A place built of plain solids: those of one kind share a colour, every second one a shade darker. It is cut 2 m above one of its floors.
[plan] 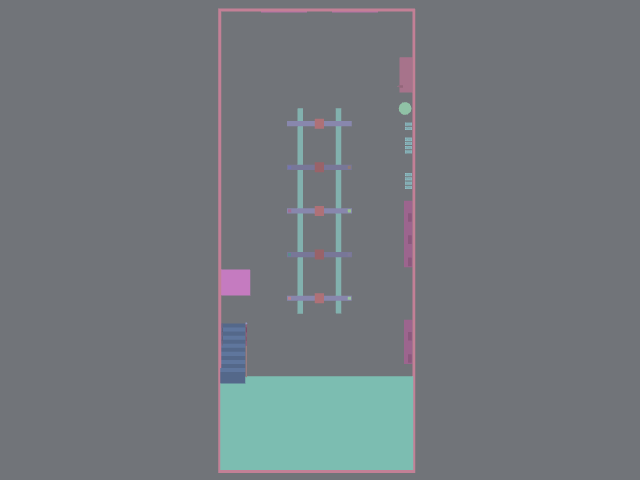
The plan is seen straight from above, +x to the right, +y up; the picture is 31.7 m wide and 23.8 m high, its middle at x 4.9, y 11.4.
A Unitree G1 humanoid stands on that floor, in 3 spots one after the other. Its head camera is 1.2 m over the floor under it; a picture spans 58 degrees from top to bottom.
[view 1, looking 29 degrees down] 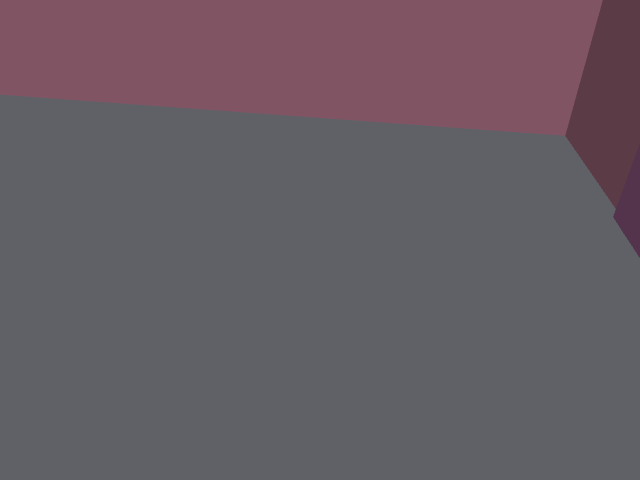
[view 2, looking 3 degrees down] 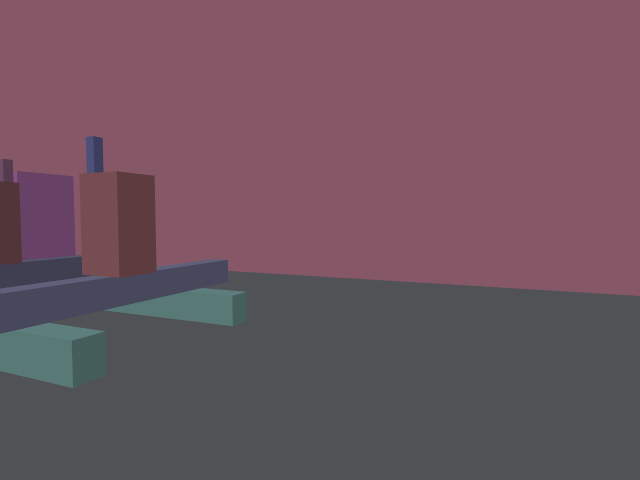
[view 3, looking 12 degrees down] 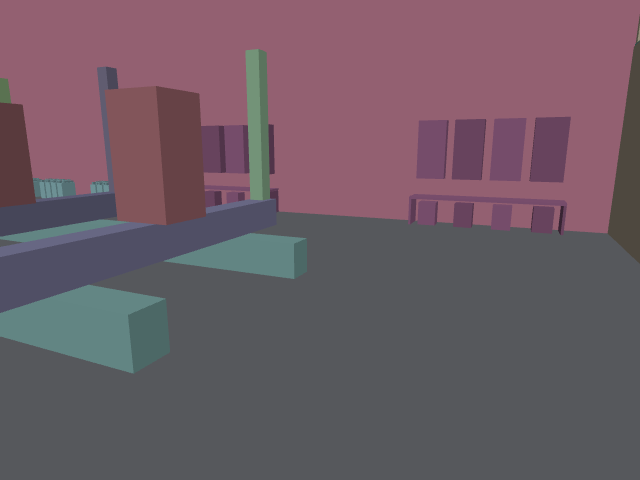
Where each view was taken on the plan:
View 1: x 4.87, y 21.63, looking -163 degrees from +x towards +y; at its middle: ground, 2.48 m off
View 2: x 7.98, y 20.73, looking -156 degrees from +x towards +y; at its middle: wall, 8.75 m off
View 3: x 2.23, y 5.95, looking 24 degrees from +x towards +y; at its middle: ground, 5.77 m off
